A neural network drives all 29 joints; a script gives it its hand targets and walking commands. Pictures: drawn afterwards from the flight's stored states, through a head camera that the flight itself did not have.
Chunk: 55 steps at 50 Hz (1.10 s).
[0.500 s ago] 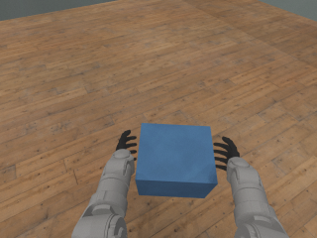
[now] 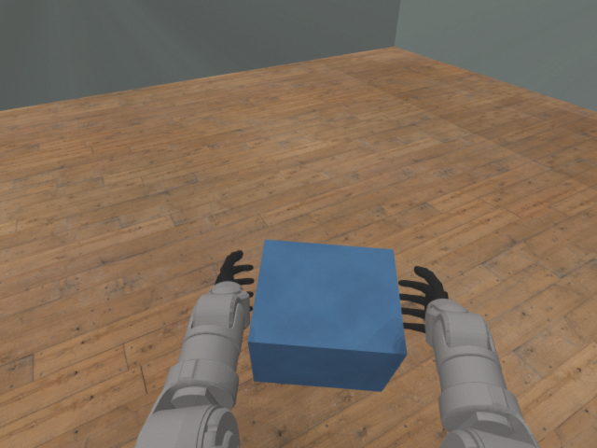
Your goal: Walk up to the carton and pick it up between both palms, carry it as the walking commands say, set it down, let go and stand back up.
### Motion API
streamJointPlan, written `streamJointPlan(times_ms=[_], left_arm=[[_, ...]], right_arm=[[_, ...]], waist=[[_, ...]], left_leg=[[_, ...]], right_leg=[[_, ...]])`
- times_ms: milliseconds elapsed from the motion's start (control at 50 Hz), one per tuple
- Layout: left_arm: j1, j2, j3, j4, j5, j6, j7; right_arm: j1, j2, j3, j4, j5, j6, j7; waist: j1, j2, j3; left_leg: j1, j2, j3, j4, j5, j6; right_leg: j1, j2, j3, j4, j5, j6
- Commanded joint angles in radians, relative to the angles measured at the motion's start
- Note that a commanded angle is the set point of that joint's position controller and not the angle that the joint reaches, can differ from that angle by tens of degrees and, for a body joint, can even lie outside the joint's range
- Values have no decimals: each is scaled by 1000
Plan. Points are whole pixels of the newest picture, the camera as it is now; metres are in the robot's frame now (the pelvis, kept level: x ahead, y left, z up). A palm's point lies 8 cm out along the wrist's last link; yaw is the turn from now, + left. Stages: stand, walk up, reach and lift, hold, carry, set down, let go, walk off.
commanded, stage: reach and lift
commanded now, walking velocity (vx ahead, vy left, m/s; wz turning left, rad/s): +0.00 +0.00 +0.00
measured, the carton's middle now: (323, 315) +0.36 +0.00 -0.03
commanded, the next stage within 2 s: hold in 1.32 s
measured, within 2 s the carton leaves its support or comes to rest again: neither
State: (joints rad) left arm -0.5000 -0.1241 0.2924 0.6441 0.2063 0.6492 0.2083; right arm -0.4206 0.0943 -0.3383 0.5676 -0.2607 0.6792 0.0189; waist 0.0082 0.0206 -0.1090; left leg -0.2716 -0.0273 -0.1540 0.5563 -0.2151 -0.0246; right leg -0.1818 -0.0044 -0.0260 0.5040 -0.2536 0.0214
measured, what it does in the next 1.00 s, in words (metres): stands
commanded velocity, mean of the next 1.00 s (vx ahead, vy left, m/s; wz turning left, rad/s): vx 0.00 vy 0.00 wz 0.00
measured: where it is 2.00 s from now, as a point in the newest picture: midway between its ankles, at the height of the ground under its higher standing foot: outside the picture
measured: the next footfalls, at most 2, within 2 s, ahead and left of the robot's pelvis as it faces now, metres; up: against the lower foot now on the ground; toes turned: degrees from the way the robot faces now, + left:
none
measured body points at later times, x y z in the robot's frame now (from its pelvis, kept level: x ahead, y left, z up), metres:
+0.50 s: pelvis +0.00 +0.00 +0.00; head -0.08 +0.02 +0.45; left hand +0.32 +0.16 +0.05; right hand +0.31 -0.15 +0.05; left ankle +0.06 +0.13 -0.73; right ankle +0.01 -0.13 -0.73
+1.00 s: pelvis -0.01 +0.00 +0.00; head -0.08 +0.01 +0.45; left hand +0.32 +0.16 +0.06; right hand +0.31 -0.15 +0.05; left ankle +0.06 +0.13 -0.73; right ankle +0.01 -0.13 -0.73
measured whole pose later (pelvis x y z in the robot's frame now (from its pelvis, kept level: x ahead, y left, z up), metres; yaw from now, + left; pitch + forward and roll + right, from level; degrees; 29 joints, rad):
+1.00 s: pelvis -0.01 +0.00 +0.00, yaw +0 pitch -6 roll -1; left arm -0.47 -0.12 0.29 0.55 0.24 0.72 0.20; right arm -0.42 0.11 -0.31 0.52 -0.26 0.74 0.04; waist 0.01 0.00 -0.07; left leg -0.21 -0.03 -0.15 0.51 -0.19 -0.02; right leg -0.12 -0.01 -0.02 0.46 -0.23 0.02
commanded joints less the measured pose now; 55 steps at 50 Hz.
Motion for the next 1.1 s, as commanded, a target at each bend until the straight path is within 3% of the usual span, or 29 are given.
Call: streamJointPlan(times_ms=[0,100,180,360,720,1080], left_arm=[[-580,-1076,-474,-131,-228,11,-551],[-645,-1051,-407,-101,-206,30,-557],[-686,-1054,-397,-104,-213,27,-555],[-693,-1076,-446,-163,-234,19,-539],[-517,-1058,-468,-201,-224,52,-537],[-518,-1056,-492,-226,-223,53,-552]], right_arm=[[-653,1013,501,-150,210,-33,281],[-733,998,450,-104,197,-18,291],[-775,1015,448,-85,205,-22,297],[-788,1029,494,-138,236,-35,306],[-657,1039,550,-219,259,-8,297],[-624,1044,536,-187,256,-4,311]], waist=[[-115,-34,-262],[-90,-29,-166],[-61,-11,-163],[-40,7,-239],[-19,4,-287],[-26,2,-241]], left_leg=[[191,-83,113,-178,123,7],[164,-85,121,-200,-14,6],[161,-84,135,-193,-34,-4],[199,-78,130,-181,56,-13],[237,-87,126,-187,211,-7],[216,-88,126,-202,100,-4]], right_leg=[[145,79,65,-166,206,-4],[104,69,67,-194,43,-16],[87,67,72,-198,-4,-25],[86,81,66,-173,81,-28],[148,89,73,-170,241,-14],[124,88,71,-183,126,-22]])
